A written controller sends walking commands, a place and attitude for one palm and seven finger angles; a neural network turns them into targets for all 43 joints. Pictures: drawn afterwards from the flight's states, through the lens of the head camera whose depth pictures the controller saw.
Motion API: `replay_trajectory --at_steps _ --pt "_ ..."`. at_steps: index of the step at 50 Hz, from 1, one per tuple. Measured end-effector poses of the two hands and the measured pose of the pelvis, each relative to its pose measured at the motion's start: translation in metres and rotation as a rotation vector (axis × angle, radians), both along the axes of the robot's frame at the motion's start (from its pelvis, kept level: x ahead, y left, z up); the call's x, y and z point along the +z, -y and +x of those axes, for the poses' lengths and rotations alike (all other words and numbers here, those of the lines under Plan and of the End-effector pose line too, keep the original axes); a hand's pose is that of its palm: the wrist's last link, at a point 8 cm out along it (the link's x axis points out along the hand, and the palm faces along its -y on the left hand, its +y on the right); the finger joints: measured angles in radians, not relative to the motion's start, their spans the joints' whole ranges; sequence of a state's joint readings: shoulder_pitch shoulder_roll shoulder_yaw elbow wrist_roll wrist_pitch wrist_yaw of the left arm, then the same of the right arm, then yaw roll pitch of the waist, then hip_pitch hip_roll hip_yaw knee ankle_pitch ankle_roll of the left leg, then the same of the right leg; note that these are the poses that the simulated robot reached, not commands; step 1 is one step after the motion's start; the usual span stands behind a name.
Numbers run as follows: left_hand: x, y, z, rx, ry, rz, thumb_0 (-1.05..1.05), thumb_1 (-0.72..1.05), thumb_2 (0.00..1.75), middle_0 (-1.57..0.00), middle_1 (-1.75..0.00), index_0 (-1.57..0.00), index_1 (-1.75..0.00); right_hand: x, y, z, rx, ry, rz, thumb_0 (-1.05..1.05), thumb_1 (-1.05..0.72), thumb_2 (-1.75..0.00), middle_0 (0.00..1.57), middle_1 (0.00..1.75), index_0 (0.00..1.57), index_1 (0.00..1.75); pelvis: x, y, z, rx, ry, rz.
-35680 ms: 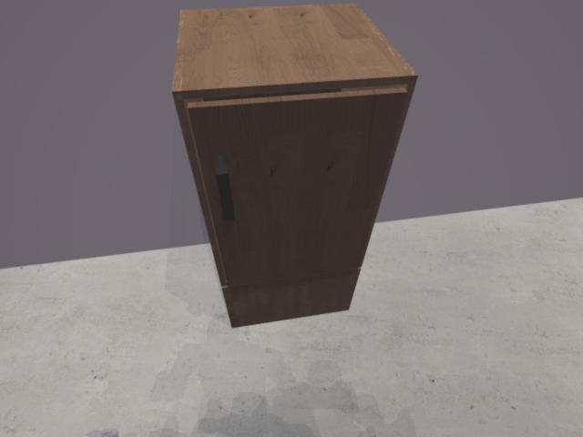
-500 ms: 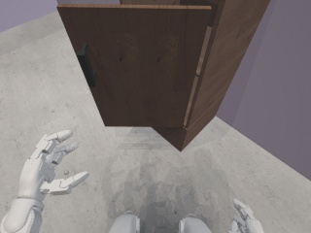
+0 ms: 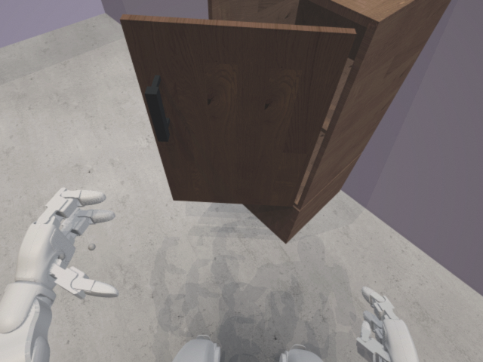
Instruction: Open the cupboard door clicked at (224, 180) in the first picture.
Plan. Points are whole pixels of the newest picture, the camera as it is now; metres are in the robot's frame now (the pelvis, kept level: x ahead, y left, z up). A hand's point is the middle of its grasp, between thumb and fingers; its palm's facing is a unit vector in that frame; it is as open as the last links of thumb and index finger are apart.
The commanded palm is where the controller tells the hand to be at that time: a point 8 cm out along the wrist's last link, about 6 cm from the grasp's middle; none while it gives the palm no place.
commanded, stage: raise the hand with hooked fingers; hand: left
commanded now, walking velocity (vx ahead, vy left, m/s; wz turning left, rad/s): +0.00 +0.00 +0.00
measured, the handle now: (160, 109) +0.58 +0.22 +0.04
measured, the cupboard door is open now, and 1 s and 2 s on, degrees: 44 44 44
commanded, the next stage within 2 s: move the hooked fingers beside the handle in 0.76 s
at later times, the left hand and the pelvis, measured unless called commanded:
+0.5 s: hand (87, 223) +0.30 +0.26 +0.06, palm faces +0.03 -1.00 -0.03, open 14.0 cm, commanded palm +0.27 +0.31 +0.06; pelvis +0.00 +0.00 +0.01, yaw -1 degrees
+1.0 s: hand (91, 220) +0.30 +0.26 +0.06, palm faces +0.06 -1.00 -0.02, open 14.0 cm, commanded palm +0.29 +0.31 +0.06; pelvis +0.00 -0.01 +0.00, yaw +0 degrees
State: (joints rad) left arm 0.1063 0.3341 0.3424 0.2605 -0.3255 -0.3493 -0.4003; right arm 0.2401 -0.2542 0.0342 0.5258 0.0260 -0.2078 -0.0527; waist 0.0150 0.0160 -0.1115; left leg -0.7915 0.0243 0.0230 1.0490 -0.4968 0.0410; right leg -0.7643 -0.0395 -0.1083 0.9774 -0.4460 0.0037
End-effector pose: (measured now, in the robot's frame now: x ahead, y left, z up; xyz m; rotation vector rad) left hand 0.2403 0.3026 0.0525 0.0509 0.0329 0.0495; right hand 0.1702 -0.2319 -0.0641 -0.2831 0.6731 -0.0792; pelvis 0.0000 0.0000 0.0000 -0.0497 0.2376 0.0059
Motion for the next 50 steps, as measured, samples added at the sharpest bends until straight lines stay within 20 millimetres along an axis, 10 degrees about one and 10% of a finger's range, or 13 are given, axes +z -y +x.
replay_trajectory --at_steps 24,50 --pt "0.01 -0.016 0.033 -0.02 -0.013 -0.02 -0.01 -0.5 0.3 -0.3 -1.2 -0.3 -1.2 -0.001 0.03 -0.042 -0.082 -0.127 -0.049 0.01 -0.91 -0.9 0.2 0.3 0.2 0.3 0.009 0.004 0.003 -0.016 0.001 0.008" --pt "0.006 -0.012 0.038 0.01 0.003 -0.027 -0.01 -0.51 0.3 -0.3 -1.2 -0.3 -1.2 -0.007 0.029 -0.027 -0.051 -0.101 -0.034 0.01 -0.91 -0.9 0.2 0.3 0.2 0.3 0.004 0.014 -0.002 -0.006 0.001 0.011"
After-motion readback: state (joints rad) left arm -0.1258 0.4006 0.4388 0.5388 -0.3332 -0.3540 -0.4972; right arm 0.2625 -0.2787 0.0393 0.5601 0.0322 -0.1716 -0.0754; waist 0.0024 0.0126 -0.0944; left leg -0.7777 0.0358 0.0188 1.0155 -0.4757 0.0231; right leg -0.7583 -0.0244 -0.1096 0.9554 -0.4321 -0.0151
